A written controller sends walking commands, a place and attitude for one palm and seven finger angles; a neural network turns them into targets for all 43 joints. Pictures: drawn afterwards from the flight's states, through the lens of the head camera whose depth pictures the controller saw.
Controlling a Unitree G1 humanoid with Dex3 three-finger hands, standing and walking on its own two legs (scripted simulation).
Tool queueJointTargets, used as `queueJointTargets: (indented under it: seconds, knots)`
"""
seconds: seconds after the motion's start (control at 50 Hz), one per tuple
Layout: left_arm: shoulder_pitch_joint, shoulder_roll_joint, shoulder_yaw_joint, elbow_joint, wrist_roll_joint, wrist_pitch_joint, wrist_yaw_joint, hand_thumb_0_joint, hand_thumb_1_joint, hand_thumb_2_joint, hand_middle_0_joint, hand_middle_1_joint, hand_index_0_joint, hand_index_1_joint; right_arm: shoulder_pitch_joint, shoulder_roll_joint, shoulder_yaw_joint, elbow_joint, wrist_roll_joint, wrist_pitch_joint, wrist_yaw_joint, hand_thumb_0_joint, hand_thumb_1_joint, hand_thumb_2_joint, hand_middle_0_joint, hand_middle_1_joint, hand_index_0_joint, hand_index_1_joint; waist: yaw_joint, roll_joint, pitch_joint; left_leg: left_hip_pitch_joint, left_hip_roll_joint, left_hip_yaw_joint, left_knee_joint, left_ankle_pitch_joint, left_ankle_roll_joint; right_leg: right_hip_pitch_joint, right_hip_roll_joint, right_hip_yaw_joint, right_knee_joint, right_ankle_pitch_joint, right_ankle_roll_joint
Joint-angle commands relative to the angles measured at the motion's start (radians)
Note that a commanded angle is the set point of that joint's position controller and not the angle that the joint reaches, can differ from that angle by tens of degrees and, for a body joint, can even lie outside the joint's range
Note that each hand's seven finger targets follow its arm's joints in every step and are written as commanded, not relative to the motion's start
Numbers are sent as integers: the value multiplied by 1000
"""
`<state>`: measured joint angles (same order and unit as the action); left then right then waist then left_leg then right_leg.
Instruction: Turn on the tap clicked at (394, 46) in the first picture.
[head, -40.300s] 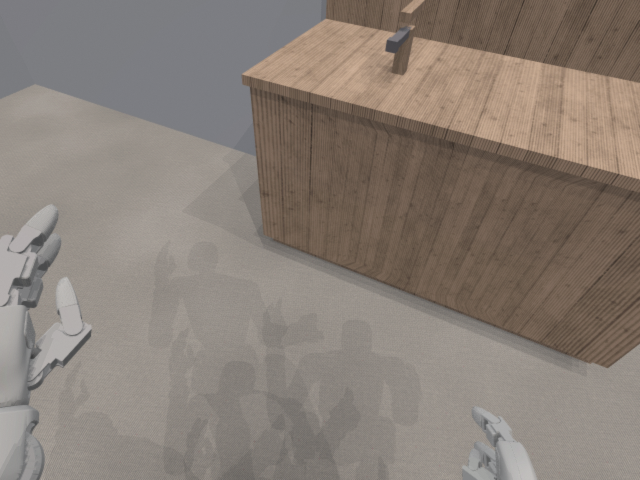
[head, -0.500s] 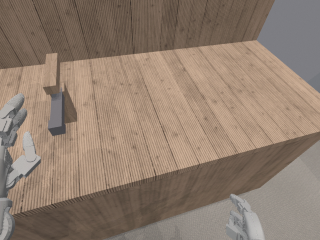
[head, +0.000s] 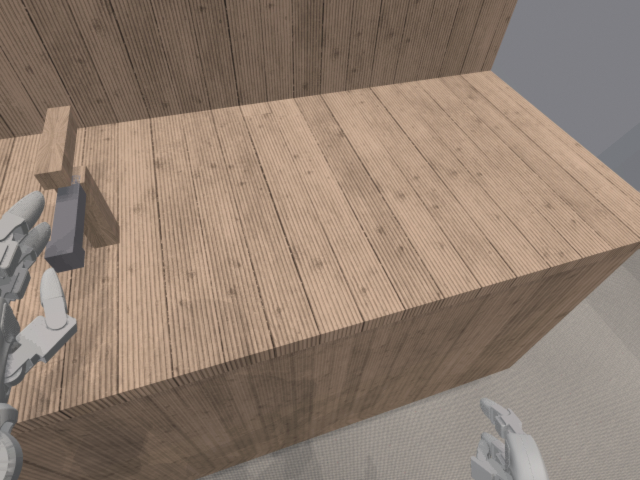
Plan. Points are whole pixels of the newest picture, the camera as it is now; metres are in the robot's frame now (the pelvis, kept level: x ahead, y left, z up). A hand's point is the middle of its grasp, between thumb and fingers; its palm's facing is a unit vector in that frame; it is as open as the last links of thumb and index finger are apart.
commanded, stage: shuffle to correct the standing spot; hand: left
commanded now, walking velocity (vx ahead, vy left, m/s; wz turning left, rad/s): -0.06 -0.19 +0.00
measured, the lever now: (65, 254) +0.32 +0.31 +0.12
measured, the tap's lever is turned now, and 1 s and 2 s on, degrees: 0 0 0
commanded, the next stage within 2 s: none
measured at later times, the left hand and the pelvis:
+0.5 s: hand (64, 323) +0.22 +0.25 +0.16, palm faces +0.34 -0.86 -0.38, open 7.5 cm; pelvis +0.00 +0.00 +0.00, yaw +0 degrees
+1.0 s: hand (61, 316) +0.22 +0.25 +0.16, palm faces +0.34 -0.85 -0.41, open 7.5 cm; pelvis +0.01 +0.00 +0.00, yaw +0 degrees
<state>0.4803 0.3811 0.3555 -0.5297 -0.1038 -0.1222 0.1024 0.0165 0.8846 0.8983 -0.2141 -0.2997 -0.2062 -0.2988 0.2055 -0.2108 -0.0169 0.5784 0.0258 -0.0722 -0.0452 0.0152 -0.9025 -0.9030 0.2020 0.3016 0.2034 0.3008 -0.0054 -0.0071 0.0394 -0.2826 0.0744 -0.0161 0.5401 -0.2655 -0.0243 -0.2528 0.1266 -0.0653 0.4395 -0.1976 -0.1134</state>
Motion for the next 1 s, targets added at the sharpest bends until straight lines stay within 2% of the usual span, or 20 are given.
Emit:
queueJointTargets:
  seconds: [0.0, 0.08, 0.1, 0.18, 0.2, 0.28, 0.3, 0.32, 0.38, 0.44, 0.52, 0.58, 0.6, 0.68, 0.7, 0.76, 0.8, 0.88, 0.92, 0.98]
  knots:
    - [-38, 179, 130, -219, -4, -73, 24, 0, 900, 900, -200, -300, -200, -300, -99, -109, -31, -162, -1, -46, -7, 0, -900, -900, 200, 300, 200, 300, 7, 33, -128, 60, 39, -22, -39, 49, 63, 14, -226, 187, -144, 55, 137]
    - [-39, 201, 145, -253, 1, -77, 23, 0, 900, 900, -200, -300, -200, -300, -113, -110, -34, -167, 4, -50, -8, 0, -900, -900, 200, 300, 200, 300, 13, 99, -140, 66, 69, -40, -77, 112, 67, 57, -201, 165, -96, 148, 149]
    - [-51, 181, 127, -242, 2, -80, 20, 0, 900, 900, -200, -300, -200, -300, -103, -114, -31, -165, -2, -49, -8, 0, -900, -900, 200, 300, 200, 300, 10, 94, -139, 46, 75, -48, -90, 108, 69, 71, -191, 146, -87, 142, 149]
    - [-19, 195, 147, -217, 3, -68, 16, 0, 900, 900, -200, -300, -200, -300, -99, -112, -36, -171, 5, -47, -5, 0, -900, -900, 200, 300, 200, 300, 12, 69, -139, 41, 80, -50, -89, 114, 64, 88, -190, 147, -79, 159, 137]
    - [-15, 176, 131, -201, 2, -68, 12, 0, 900, 900, -200, -300, -200, -300, -91, -115, -35, -170, -1, -44, -5, 0, -900, -900, 200, 300, 200, 300, 10, 58, -142, 38, 80, -43, -84, 107, 66, 86, -189, 144, -81, 156, 142]
    - [-1, 196, 152, -197, -2, -60, 13, 0, 900, 900, -200, -300, -200, -300, -94, -111, -36, -171, 7, -42, -3, 0, -900, -900, 200, 300, 200, 300, 11, 25, -142, 46, 66, -38, -65, 67, 61, 70, -203, 165, -101, 129, 127]
    - [-12, 172, 130, -194, -3, -61, 11, 0, 900, 900, -200, -300, -200, -300, -88, -112, -34, -172, 2, -40, -3, 0, -900, -900, 200, 300, 200, 300, 7, 19, -141, 42, 61, -32, -57, 49, 61, 62, -205, 164, -109, 108, 131]
    - [-24, 191, 144, -198, -2, -59, 12, 0, 900, 900, -200, -300, -200, -300, -82, -116, -40, -175, 3, -41, -4, 0, -900, -900, 200, 300, 200, 300, 10, -2, -142, 43, 54, -30, -44, 29, 59, 53, -212, 180, -119, 87, 134]
    - [-43, 187, 130, -231, -4, -57, 17, 0, 900, 900, -200, -300, -200, -300, -96, -107, -33, -169, 10, -42, -4, 0, -900, -900, 200, 300, 200, 300, 4, 8, -131, 90, 34, -23, -19, 14, 57, -8, -232, 211, -153, 38, 110]
    - [-76, 186, 126, -239, 0, -63, 20, 0, 900, 900, -200, -300, -200, -300, -91, -110, -34, -170, 2, -47, -6, 0, -900, -900, 200, 300, 200, 300, 5, 32, -118, 81, 47, -37, -45, -16, 63, -21, -223, 207, -155, -15, 117]
    - [-82, 190, 129, -239, 6, -64, 22, 0, 900, 900, -200, -300, -200, -300, -100, -112, -31, -169, -2, -44, -8, 0, -900, -900, 200, 300, 200, 300, 9, 80, -128, 46, 85, -73, -107, 57, 72, 58, -188, 158, -92, 85, 132]
    - [-61, 197, 137, -241, 7, -63, 21, 0, 900, 900, -200, -300, -200, -300, -110, -105, -28, -169, 4, -43, -6, 0, -900, -900, 200, 300, 200, 300, 9, 114, -148, 61, 103, -81, -112, 157, 72, 95, -183, 134, -58, 172, 123]
    - [-59, 179, 124, -235, 8, -66, 18, 0, 900, 900, -200, -300, -200, -300, -97, -110, -28, -168, -3, -40, -4, 0, -900, -900, 200, 300, 200, 300, 8, 118, -157, 52, 109, -86, -112, 191, 74, 113, -178, 121, -50, 187, 122]
    - [-13, 190, 135, -235, 5, -61, 10, 0, 900, 900, -200, -300, -200, -300, -100, -107, -33, -179, 8, -40, 2, 0, -900, -900, 200, 300, 200, 300, 9, 107, -163, 68, 113, -91, -98, 249, 65, 121, -182, 116, -45, 224, 102]
    - [-10, 175, 123, -229, 4, -64, 7, 0, 900, 900, -200, -300, -200, -300, -89, -113, -31, -178, 1, -37, 3, 0, -900, -900, 200, 300, 200, 300, 7, 101, -165, 58, 113, -87, -97, 243, 65, 127, -180, 108, -48, 217, 103]
    - [2, 199, 151, -226, 0, -61, 6, 0, 900, 900, -200, -300, -200, -300, -79, -114, -41, -185, 3, -36, 2, 0, -900, -900, 200, 300, 200, 300, 9, 66, -166, 54, 104, -79, -76, 197, 59, 124, -195, 134, -63, 220, 99]
    - [8, 191, 145, -227, -4, -62, 9, 0, 900, 900, -200, -300, -200, -300, -86, -112, -32, -178, 3, -31, 0, 0, -900, -900, 200, 300, 200, 300, 3, 73, -166, 62, 94, -69, -74, 190, 59, 113, -196, 129, -68, 222, 93]
    - [-18, 200, 147, -234, -8, -57, 16, 0, 900, 900, -200, -300, -200, -300, -99, -107, -32, -174, 12, -34, -4, 0, -900, -900, 200, 300, 200, 300, 1, 58, -147, 70, 72, -60, -67, 97, 56, 73, -209, 165, -93, 175, 91]
    - [-44, 192, 137, -226, -4, -56, 18, 0, 900, 900, -200, -300, -200, -300, -88, -114, -35, -177, 6, -34, -6, 0, -900, -900, 200, 300, 200, 300, 3, 62, -142, 58, 72, -61, -71, 62, 58, 69, -209, 166, -99, 138, 100]
    - [-46, 187, 128, -226, -4, -50, 23, 0, 900, 900, -200, -300, -200, -300, -101, -107, -30, -170, 13, -34, -5, 0, -900, -900, 200, 300, 200, 300, 0, 58, -141, 74, 68, -61, -69, 85, 60, 67, -213, 168, -100, 154, 101]
